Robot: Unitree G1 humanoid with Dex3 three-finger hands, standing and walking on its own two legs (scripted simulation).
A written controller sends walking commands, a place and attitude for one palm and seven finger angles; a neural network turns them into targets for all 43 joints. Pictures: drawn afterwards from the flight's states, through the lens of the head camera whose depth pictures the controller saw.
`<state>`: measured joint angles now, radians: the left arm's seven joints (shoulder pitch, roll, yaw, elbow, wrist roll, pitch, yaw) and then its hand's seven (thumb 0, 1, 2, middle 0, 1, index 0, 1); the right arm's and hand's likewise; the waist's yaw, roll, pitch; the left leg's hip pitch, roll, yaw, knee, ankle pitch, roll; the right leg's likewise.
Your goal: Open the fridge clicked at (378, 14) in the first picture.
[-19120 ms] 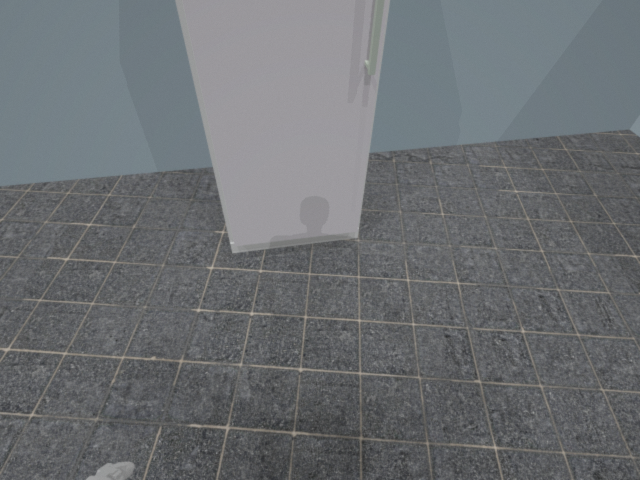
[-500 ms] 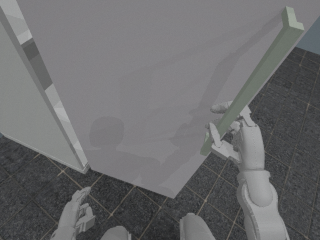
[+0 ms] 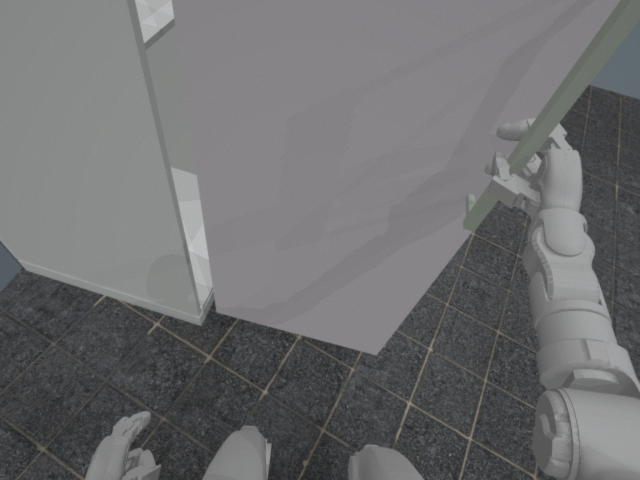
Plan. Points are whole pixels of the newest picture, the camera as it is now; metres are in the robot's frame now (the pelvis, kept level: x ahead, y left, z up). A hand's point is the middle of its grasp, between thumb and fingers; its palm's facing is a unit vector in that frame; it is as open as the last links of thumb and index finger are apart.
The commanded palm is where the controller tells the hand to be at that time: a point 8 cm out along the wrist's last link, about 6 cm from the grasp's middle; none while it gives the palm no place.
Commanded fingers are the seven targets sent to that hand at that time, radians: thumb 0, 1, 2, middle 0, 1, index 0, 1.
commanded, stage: stop walking and hold the door back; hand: right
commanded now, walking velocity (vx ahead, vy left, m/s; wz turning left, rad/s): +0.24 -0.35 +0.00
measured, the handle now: (533, 125) +0.49 -0.18 +0.21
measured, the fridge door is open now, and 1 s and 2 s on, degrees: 87 81 85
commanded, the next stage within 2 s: loosen the grip on the handle in 1.94 s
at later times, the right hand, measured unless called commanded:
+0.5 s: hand (503, 165) +0.46 -0.16 +0.18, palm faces +0.08 +0.98 -0.18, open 5.4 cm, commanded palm +0.45 -0.23 +0.15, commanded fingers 0.00 -0.90 -0.90 0.45 1.40 0.45 1.40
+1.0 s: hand (499, 149) +0.50 -0.17 +0.17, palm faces +0.07 +0.99 -0.13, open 5.1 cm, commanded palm +0.47 -0.23 +0.15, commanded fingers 0.00 -0.90 -0.90 0.45 1.40 0.45 1.40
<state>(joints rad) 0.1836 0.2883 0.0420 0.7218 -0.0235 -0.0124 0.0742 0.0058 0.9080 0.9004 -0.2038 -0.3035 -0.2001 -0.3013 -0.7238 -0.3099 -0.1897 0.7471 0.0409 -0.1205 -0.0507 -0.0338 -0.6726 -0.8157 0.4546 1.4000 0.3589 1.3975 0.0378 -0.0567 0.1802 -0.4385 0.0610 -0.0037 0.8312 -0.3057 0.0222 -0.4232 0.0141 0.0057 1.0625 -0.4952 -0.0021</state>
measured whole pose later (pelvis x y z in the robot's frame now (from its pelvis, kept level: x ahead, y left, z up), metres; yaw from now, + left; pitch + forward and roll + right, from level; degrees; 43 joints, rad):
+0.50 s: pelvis -0.05 -0.02 +0.03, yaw +8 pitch +1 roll -2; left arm 0.34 0.39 0.04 0.74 0.00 -0.10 0.08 0.01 0.91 0.90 -0.20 -0.30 -0.20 -0.30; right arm -0.96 -0.48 -0.35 1.27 -0.04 -0.26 0.00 0.05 -0.72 -0.83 0.45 1.40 0.45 1.40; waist 0.12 0.00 0.08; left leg -0.47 0.00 -0.02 0.45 -0.15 0.01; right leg -0.18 0.02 -0.11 0.48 -0.46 -0.05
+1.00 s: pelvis -0.02 -0.03 +0.02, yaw +10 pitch +0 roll +2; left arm 0.26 0.30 -0.02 0.76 -0.02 -0.06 0.12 0.01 0.91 0.90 -0.21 -0.30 -0.20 -0.30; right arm -0.96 -0.50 -0.34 1.16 -0.03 -0.17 0.00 -0.05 -0.72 -0.83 0.45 1.40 0.46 1.40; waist 0.10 0.00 0.10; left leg -0.32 0.04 0.02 0.62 -0.30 -0.05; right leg -0.37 -0.05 -0.08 0.70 -0.32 -0.03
